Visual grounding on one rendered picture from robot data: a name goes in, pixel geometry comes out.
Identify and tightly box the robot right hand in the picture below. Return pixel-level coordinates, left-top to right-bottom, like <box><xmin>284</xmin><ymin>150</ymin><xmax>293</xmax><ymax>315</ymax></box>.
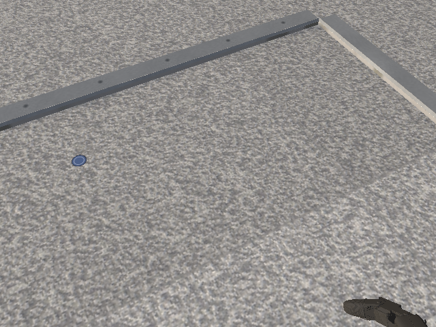
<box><xmin>343</xmin><ymin>297</ymin><xmax>428</xmax><ymax>327</ymax></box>

